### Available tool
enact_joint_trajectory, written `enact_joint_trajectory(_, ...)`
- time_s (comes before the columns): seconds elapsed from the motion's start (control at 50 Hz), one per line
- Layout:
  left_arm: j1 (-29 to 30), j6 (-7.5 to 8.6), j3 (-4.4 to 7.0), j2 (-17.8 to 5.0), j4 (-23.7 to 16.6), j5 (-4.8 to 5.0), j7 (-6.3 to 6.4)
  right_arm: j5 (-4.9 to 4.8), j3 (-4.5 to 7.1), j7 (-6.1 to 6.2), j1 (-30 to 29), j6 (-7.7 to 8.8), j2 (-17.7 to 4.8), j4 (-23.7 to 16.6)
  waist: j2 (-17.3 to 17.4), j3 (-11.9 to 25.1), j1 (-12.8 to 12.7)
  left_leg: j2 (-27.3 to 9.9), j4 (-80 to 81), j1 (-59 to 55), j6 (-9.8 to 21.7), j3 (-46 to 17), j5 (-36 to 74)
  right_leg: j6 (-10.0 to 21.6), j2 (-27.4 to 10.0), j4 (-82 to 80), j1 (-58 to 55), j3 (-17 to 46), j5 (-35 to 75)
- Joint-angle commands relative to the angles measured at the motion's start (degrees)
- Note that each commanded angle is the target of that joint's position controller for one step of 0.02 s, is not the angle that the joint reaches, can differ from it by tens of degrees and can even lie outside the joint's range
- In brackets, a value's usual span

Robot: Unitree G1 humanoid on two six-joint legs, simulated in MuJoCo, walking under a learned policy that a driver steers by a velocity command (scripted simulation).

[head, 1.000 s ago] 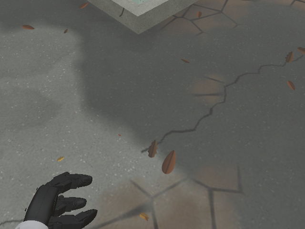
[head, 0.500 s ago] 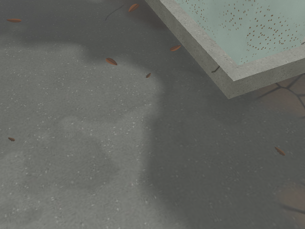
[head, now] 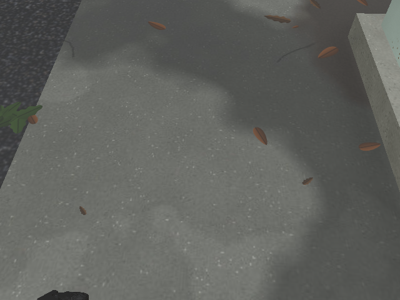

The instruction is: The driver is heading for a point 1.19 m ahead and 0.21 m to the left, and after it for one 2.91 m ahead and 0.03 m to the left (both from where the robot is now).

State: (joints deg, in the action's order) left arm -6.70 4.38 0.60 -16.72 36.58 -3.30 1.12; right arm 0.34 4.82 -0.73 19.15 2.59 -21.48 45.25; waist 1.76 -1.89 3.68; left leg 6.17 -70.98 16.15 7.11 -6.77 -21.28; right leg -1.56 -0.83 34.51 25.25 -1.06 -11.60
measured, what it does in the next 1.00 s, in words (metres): walks ahead, turning left: left foot, then right foot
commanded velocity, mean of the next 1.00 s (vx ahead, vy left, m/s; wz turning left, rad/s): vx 0.54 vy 0.00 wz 0.48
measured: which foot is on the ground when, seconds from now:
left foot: up 0.00-0.34, down 0.36-0.80, up 0.82-1.00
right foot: down 0.00-0.36, up 0.38-0.78, down 0.80-1.00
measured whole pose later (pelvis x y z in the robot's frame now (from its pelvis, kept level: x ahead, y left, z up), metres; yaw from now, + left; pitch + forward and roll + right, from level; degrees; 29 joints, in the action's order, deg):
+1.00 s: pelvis +0.62 +0.11 +0.01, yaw +28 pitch +3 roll +1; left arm -13.1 0.8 2.7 -14.7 39.4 0.6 0.4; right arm 0.0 2.4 0.1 8.8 -0.1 -15.1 42.3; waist -1.6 0.6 -0.8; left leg 2.3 -55.6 24.8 -1.4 -3.3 -30.2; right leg 2.8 3.6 26.5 25.2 3.9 -4.6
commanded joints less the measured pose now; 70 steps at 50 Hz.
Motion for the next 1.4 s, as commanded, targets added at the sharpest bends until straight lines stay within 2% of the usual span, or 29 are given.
enact_joint_trajectory(0.02,-11.61,0.33,2.74,-5.67,1.32,0.08,0.2,1.85,-0.82,-1.8,-7.15,-0.37,-1.75,-7.81,-3.24,5.12,-6.76,-9.08,-6.21,27.73,-1.22,1.25,5.07,8.14,-17.45,-20.19,-26.27,23.46,-14.07)
enact_joint_trajectory(0.12,-14.13,2.5,2.23,-2.79,7.13,2.15,-1.48,1.76,-2.57,-3.66,-13.76,-2.85,1.94,-12.79,-5.71,-0.14,-3.71,-11.44,-3.23,30.29,-1.87,3.96,11.72,4.53,-12.9,-25.17,-19.73,1.86,7.03)
enact_joint_trajectory(0.24,-17.14,3.25,3.0,-7.27,9.88,1.5,-1.02,1.56,-3.83,-5.48,-25.0,-2.62,1.89,-16.69,-3.27,-7.27,-4.33,-8.94,21.43,23.55,1.05,14.65,21.91,1.99,-10.46,-28.54,-20.74,-13.88,30.11)
enact_joint_trajectory(0.28,-19.51,2.56,3.55,-10.1,10.16,1.54,-0.3,1.42,-3.68,-5.27,-23.99,-2.34,1.51,-15.76,-5.28,-4.26,-3.23,-4.19,25.42,16.71,3.15,18.93,19.39,1.09,-10.94,-21.86,-26.35,-15.91,58.22)
enact_joint_trajectory(0.32,-18.1,0.8,4.44,-13.27,9.34,1.87,0.71,1.99,-2.66,-4.22,-12.86,-1.71,-0.62,-12.45,-6.97,2.06,3.17,0.19,28.85,4.7,4.47,18.97,15.31,1.13,-13.02,-3.96,-28.02,-15.05,74.67)
enact_joint_trajectory(0.34,-16.3,0.14,4.58,-13.89,8.48,2.1,0.85,2.38,-1.52,-3.42,-1.33,-1.08,-2.25,-8.64,-7.29,7.11,7.76,1.29,32.34,-8.85,6.11,15.26,16.4,1.94,-14.24,10.33,-23.09,-13.29,72.41)
enact_joint_trajectory(0.36,-15.76,0.05,4.37,-12.34,8.03,2.41,0.21,2.59,-0.14,-1.82,5.91,-0.58,-3.94,-5.1,-3.64,9.86,9.55,-0.47,39.63,-22.19,7.22,9.67,23.05,1.15,-10.83,27.46,-13.63,-13.66,46.85)
enact_joint_trajectory(0.38,-17.93,-0.15,3.35,-5.82,5.76,1.55,-0.5,1.32,1.55,-0.41,2.03,-0.96,-9.59,-5.23,9.74,9.22,2.45,-13.51,34.68,-33.11,7.83,-5.56,52.58,-0.44,-0.24,50.02,4.68,-12.76,-19.05)
enact_joint_trajectory(0.4,-21.8,-0.39,2.79,-6.73,0.96,3.85,0.0,2.03,2.97,-0.43,3.03,-1.58,-13.96,-8.68,7.28,27.55,1.7,-27.42,36.81,-48.37,21.42,-28.48,68.01,-1.62,1.42,66.0,16.21,-0.44,-22.44)
enact_joint_trajectory(0.42,-12.94,3.17,2.85,-10.39,-1.1,4.51,0.44,-0.64,2.28,-0.59,-0.55,-0.55,-10.77,-11.88,-2.14,30.79,4.09,-25.18,45.93,-43.33,20.66,-33.92,49.31,-1.26,0.86,61.82,15.21,10.0,-18.84)
enact_joint_trajectory(0.44,-11.28,3.72,3.13,-9.47,-1.76,6.05,0.89,-1.13,1.95,-1.09,-5.01,0.63,-8.99,-10.98,-7.11,19.79,-0.01,-23.7,49.59,-33.22,18.6,-28.68,41.17,-1.32,-1.39,55.53,17.64,8.86,-16.09)
enact_joint_trajectory(0.46,-10.98,3.29,3.1,-8.74,-0.36,5.34,1.78,-1.9,1.18,-1.1,-9.19,1.63,-5.99,-11.2,-11.51,13.02,-3.03,-21.62,50.99,-22.35,15.6,-24.49,39.41,-1.88,-4.31,50.76,15.79,7.88,-13.52)
enact_joint_trajectory(0.54,-12.36,0.3,3.72,-6.28,0.29,3.4,1.9,-1.45,-0.29,-0.41,-11.45,2.48,-1.18,-8.83,-5.68,3.6,-7.47,-14.34,52.7,1.94,10.23,-8.82,53.97,-2.76,-7.2,35.19,6.17,4.92,-9.77)
enact_joint_trajectory(0.64,-3.73,0.67,2.2,-1.22,-1.23,2.51,0.51,-1.47,-0.27,2.3,-7.68,-0.17,-0.56,-5.68,-0.11,7.85,-3.15,-6.52,49.63,-0.62,3.27,1.82,54.2,-2.2,-1.4,10.68,2.78,0.14,12.47)
enact_joint_trajectory(0.72,4.05,1.44,2.39,-2.78,-3.29,2.91,-1.47,-1.2,-0.46,3.16,-3.61,-1.62,-0.11,-3.4,2.9,6.78,0.38,-9.98,46.54,-7.45,1.38,-2.91,44.59,-0.57,0.36,-0.84,3.37,1.22,17.92)
enact_joint_trajectory(0.78,-0.27,2.38,3.59,-5.02,-2.05,1.93,-2.19,-0.73,-0.61,2.81,-5.74,-1.52,0.14,-3.52,3.23,7.43,-3.48,-11.58,37.68,-11.36,0.23,-5.84,48.14,3.29,1.16,-8.06,-1.03,1.02,16.34)
enact_joint_trajectory(0.8,-3.76,2.91,3.94,-6.14,-1.18,1.29,-2.02,-0.49,-0.61,2.59,-6.65,-1.13,0.18,-4.15,2.17,9.53,-5.32,-8.93,32.08,-9.05,-1.61,-4.5,47.12,5.31,-0.71,-10.27,-9.16,2.3,31.62)
enact_joint_trajectory(0.82,-7.49,3.12,4.17,-8.81,-1.24,-0.08,-1.61,0.57,-0.89,2.29,-3.71,-0.35,1.15,-4.82,-4.48,15.48,-5.03,-4.58,20.1,1.24,-5.21,-3.5,30.11,11.92,-10.11,-3.83,-24.8,11.11,58.7)
enact_joint_trajectory(0.84,-11.59,2.29,3.31,-5.22,0.73,-0.3,-1.69,0.19,-1.45,1.77,3.57,-0.06,1.99,-2.24,-15.76,24.88,-5.33,-0.58,4.16,11.39,-10.37,-1.51,-11.18,24.06,-22.51,-3.42,-37.46,26.3,70.72)
enact_joint_trajectory(0.86,-12.72,1.2,3.05,-3.79,1.16,1.68,-1.62,-0.23,-0.8,0.84,2.28,-0.69,-1.99,-1.95,-12.34,27.14,-6.66,-1.89,0.77,13.28,-10.6,-2.53,-17.99,24.6,-21.53,-6.7,-37.03,31.64,58.72)
enact_joint_trajectory(0.9,-6.85,-1.14,4.5,-7.3,-0.44,4.01,-1.11,-0.63,-0.44,1.01,-6.08,-2.6,-1.75,-4.81,-3.6,15.88,-5.92,-3.73,-3.16,20.92,-11.03,0.4,-11.77,19.53,-15.61,-12.64,-26.33,30.45,15.75)
enact_joint_trajectory(0.94,-2.25,-2.8,5.14,-9.64,-2.23,4.44,-0.41,-0.39,-0.33,0.9,-6.89,-3.22,-0.59,-6.49,-5.51,8.54,-1.91,-5.42,7.76,17.18,-9.38,2.2,-7.69,15.07,-11.47,-22.0,-10.18,31.17,-23.11)
enact_joint_trajectory(1.06,3.83,-3.97,6.27,-7.78,-6.76,5.78,0.6,0.98,-0.24,1.15,6.23,0.19,-0.16,-0.91,-13.7,7.52,5.59,-1.19,46.41,-17.03,-5.66,10.43,5.26,4.36,1.18,-24.67,10.52,17.0,-17.23)
enact_joint_trajectory(1.08,6.63,-4.01,6.02,-5.88,-8.73,5.96,0.52,1.51,0.34,1.58,12.37,0.27,-2.12,1.64,-10.19,6.7,8.13,-3.53,52.15,-27.84,-4.87,11.28,8.0,-0.79,4.91,-17.87,19.77,12.89,-15.85)
enact_joint_trajectory(1.1,4.17,-4.86,5.01,-0.49,-7.86,2.29,-1.12,2.53,0.49,2.25,11.11,0.09,-5.79,-0.59,16.56,3.74,6.99,-18.1,60.26,-28.78,-3.46,-5.49,-15.04,0.45,11.35,6.07,28.85,4.89,-16.67)
enact_joint_trajectory(1.12,2.04,-4.77,4.62,-0.49,-9.6,1.54,-1.57,3.48,1.02,2.8,-1.14,-0.29,-7.78,-6.32,17.17,2.98,2.12,-33.51,63.83,-18.01,1.44,-26.78,-29.21,1.19,5.8,18.46,34.13,5.87,-13.31)
enact_joint_trajectory(1.16,0.83,-4.82,5.53,-4.62,-9.26,1.41,-3.73,2.71,-0.08,2.97,-7.47,0.5,-3.56,-7.82,4.04,1.94,-3.17,-29.51,62.54,-12.21,1.63,-20.89,-24.17,2.06,1.14,28.1,31.49,9.42,-2.81)
enact_joint_trajectory(1.22,-4.27,-5.56,5.42,-5.19,-5.91,0.3,-5.75,1.91,-0.23,2.28,-4.01,2.39,-3.79,-6.49,4.02,1.75,-3.05,-22.96,63.7,-12.75,-1.37,-4.35,-11.09,0.56,-0.44,36.8,28.34,3.76,1.07)
enact_joint_trajectory(1.4,12.4,-5.97,3.34,-4.2,-9.77,1.2,-8.39,2.58,0.3,1.74,7.62,3.16,-4.16,-0.81,4.73,-8.37,3.16,-23.74,66.63,-20.75,-2.84,15.31,3.71,4.58,-5.03,20.85,27.99,-3.64,1.38)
